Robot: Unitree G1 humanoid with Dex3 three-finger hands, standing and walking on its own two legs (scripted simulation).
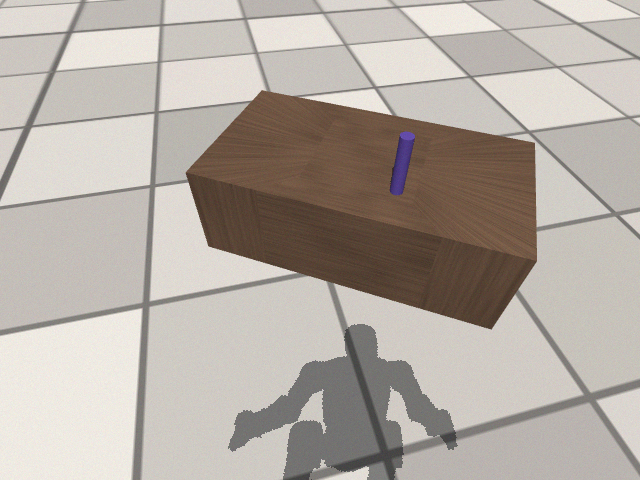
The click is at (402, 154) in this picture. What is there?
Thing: slim round
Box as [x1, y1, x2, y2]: [390, 132, 414, 194]
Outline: 410,132 402,132 399,137 390,186 390,191 393,194 400,194 403,189 414,139 414,135
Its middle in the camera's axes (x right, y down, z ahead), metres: +0.25 -0.23 +1.23
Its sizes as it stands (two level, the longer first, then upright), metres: 0.044 0.044 0.212
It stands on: a support 0.39 m high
